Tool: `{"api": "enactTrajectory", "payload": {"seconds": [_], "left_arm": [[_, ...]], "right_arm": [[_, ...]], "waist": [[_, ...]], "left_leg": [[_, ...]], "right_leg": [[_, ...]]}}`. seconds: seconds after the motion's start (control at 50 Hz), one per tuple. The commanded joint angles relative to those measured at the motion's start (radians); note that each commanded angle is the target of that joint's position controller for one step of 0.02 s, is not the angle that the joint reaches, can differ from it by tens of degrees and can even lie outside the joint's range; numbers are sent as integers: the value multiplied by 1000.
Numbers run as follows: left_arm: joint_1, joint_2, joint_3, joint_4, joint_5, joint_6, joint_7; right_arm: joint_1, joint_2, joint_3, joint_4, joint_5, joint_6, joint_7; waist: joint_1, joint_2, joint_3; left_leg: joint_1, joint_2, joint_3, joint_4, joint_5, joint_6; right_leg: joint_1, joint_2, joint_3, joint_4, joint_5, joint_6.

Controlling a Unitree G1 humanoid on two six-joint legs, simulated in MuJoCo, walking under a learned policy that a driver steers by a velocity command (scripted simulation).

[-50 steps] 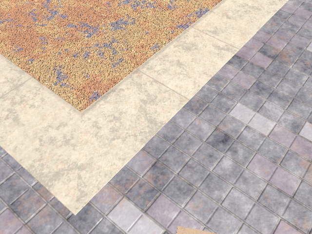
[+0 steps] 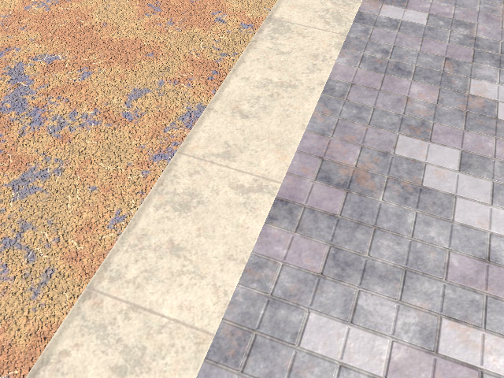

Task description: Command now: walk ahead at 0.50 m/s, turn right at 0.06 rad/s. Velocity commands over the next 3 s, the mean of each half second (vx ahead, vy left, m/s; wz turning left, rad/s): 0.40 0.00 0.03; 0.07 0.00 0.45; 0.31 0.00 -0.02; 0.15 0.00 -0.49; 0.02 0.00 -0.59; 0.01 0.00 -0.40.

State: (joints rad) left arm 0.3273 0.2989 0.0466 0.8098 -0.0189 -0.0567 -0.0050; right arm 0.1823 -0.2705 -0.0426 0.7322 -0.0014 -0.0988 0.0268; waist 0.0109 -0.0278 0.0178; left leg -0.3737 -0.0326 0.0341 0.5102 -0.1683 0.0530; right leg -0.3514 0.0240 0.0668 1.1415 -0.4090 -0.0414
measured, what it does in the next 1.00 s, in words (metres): walks ahead, turning left: right foot, then left foot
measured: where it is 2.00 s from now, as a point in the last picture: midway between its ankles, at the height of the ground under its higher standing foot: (240, 327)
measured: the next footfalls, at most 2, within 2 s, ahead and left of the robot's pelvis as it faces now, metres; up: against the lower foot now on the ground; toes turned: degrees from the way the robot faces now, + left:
right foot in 0.38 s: +0.39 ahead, -0.14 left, +0.00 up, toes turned +0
left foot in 0.84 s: +0.33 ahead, +0.11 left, +0.00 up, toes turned +17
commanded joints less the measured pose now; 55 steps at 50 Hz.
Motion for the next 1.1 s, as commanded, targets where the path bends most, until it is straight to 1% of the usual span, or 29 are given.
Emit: {"api": "enactTrajectory", "payload": {"seconds": [0.02, 0.08, 0.2, 0.26, 0.32, 0.36, 0.38, 0.4, 0.42, 0.44, 0.46, 0.48, 0.5, 0.54, 0.6, 0.7, 0.76, 0.8, 0.82, 0.84, 0.86, 0.88, 0.9, 0.92, 0.94, 0.98, 1.02, 1.06, 1.1], "left_arm": [[-66, 100, 29, -104, 9, -24, 0], [-53, 60, 21, -97, 14, -8, 5], [-243, 21, 4, -142, 15, -22, -5], [-329, 20, 2, -167, 10, -31, -18], [-341, 36, 9, -179, 19, -44, -36], [-230, 73, 27, -144, 32, -50, -35], [-127, 116, 43, -113, 43, -54, -28], [-9, 194, 57, -100, 69, -54, -16], [13, 192, 53, -95, 61, -34, -11], [34, 146, 48, -102, 36, -14, -11], [-42, 124, 40, -111, 27, -5, -4], [-115, 96, 30, -110, 25, 0, 2], [-171, 70, 22, -108, 28, 2, 4], [-250, 76, 27, -102, 48, 2, 4], [-285, 97, 37, -87, 48, 0, 16], [-289, 129, 49, -58, 34, 28, 40], [-276, 150, 57, -39, 18, 47, 37], [-289, 154, 60, -29, 0, 59, 37], [-256, 131, 57, -12, -5, 65, 36], [-206, 88, 48, 4, 8, 71, 32], [-233, 51, 37, -44, 49, 69, 29], [-336, 87, 48, -67, 46, 65, 35], [-335, 96, 54, -67, 23, 66, 36], [-302, 96, 58, -46, 15, 67, 42], [-291, 111, 65, -31, 23, 68, 51], [-270, 107, 68, -17, 24, 66, 50], [-259, 86, 61, -8, 13, 59, 37], [-313, 74, 53, -18, 9, 49, 22], [-338, 75, 48, -20, 8, 31, 7]], "right_arm": [[71, -109, -24, -25, -12, -3, -2], [77, -126, -29, -6, 2, -12, -3], [141, -166, -40, 42, 14, 4, -20], [196, -171, -40, 77, 17, 17, -24], [206, -174, -41, 101, 14, 40, -33], [170, -186, -44, 99, 18, 49, -39], [169, -169, -36, 94, 16, 49, -40], [190, -110, -14, 63, -12, 40, -38], [366, -18, 18, 97, -7, 34, -29], [341, -138, -12, 119, 22, 39, -29], [222, -178, -30, 79, 42, 47, -34], [168, -162, -30, 67, 36, 63, -44], [161, -151, -35, 68, 25, 87, -54], [204, -115, -38, 67, 20, 132, -69], [190, -95, -42, 41, 12, 151, -74], [84, -101, -46, -15, 10, 155, -50], [55, -114, -54, -42, 10, 161, -34], [86, -110, -60, -38, 8, 159, -23], [109, -128, -70, -30, 2, 157, -25], [130, -198, -91, -34, -1, 153, -36], [112, -317, -112, -68, -5, 151, -53], [149, -285, -102, -72, -34, 127, -44], [118, -263, -95, -72, -35, 104, -41], [57, -242, -93, -82, -15, 92, -45], [14, -207, -83, -92, 4, 92, -50], [-10, -169, -64, -103, 3, 97, -61], [32, -149, -60, -89, 9, 94, -65], [65, -157, -60, -72, 13, 90, -68], [71, -172, -61, -57, 3, 83, -68]], "waist": [[-30, 108, -29], [-9, 116, -23], [-66, 89, 13], [-96, 87, 39], [-78, 108, 14], [-7, 122, -53], [43, 95, -124], [63, -31, -281], [22, -241, -447], [72, -143, -494], [66, -105, -346], [39, -59, -244], [7, -55, -174], [-50, -116, -111], [-62, -110, -102], [-30, -86, -110], [-24, -83, -96], [-53, -73, -93], [-56, -40, -90], [-42, 124, -67], [-9, 400, -33], [-85, 287, -91], [-59, 218, -97], [-27, 168, -96], [-15, 146, -100], [3, 152, -134], [-12, 148, -156], [-47, 180, -108], [-61, 196, -63]], "left_leg": [[269, 270, -381, -304, -21, 169], [218, 251, -277, -353, 125, 189], [233, 201, -124, -377, 219, 149], [283, 220, -119, -348, 256, 142], [373, 238, -119, -234, 446, 105], [378, 215, -122, -99, 596, 66], [329, 161, -104, 36, 588, 30], [116, 89, -82, 298, 271, -21], [-158, -27, -86, 635, -526, -84], [-194, 2, -184, 734, -562, -87], [-270, 38, -154, 754, -507, -91], [-279, 73, -126, 718, -440, -104], [-236, 100, -119, 679, -390, -115], [-93, 106, -81, 628, -316, -132], [-68, 120, -62, 537, -228, -128], [-26, 133, -32, 356, -123, -98], [-3, 121, -5, 254, -155, -72], [80, 89, 35, 96, -84, -37], [139, 66, 27, 11, -19, -8], [204, 151, -131, -123, 200, 45], [298, 380, -492, -173, 438, 217], [264, 407, -543, -196, 415, 304], [268, 363, -461, -193, 384, 271], [272, 314, -395, -177, 342, 212], [274, 292, -366, -171, 326, 174], [255, 266, -315, -161, 408, 165], [299, 241, -306, -206, 130, 158], [305, 239, -351, -276, -186, 159], [288, 248, -370, -308, -240, 162]], "right_leg": [[-309, -127, 25, -3, 105, 9], [-291, -142, 0, -104, 155, 38], [-268, -119, -40, -471, 466, 61], [-247, -92, -53, -572, 513, 53], [-204, -58, -52, -645, 470, 18], [-31, -22, -65, -699, 484, -18], [148, -42, -62, -733, 648, -47], [480, -239, 107, -614, 1079, -123], [758, -493, 377, -583, 1276, -302], [707, -460, 391, -625, 1072, -291], [584, -410, 286, -674, 936, -250], [444, -367, 216, -722, 830, -220], [301, -343, 160, -773, 724, -205], [77, -305, 65, -869, 578, -198], [29, -317, -15, -910, 514, -212], [82, -342, -80, -919, 385, -197], [142, -367, -89, -877, 365, -173], [151, -348, -121, -799, 342, -123], [130, -310, -150, -724, 280, -74], [45, -220, -234, -528, 157, 12], [-254, -46, -276, -251, -196, 122], [-299, -14, -87, -55, -272, 114], [-321, -30, -36, 6, -199, 95], [-330, -47, -16, 2, -111, 84], [-333, -56, -6, -18, -56, 83], [-265, -45, -16, -3, 19, 94], [-258, -53, -28, -122, 98, 94], [-259, -56, -35, -268, 137, 93], [-223, -58, -39, -390, 144, 89]]}}
Over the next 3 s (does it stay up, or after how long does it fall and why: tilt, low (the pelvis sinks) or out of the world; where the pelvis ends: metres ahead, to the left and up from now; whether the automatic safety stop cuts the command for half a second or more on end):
stays up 0.62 0.02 0.00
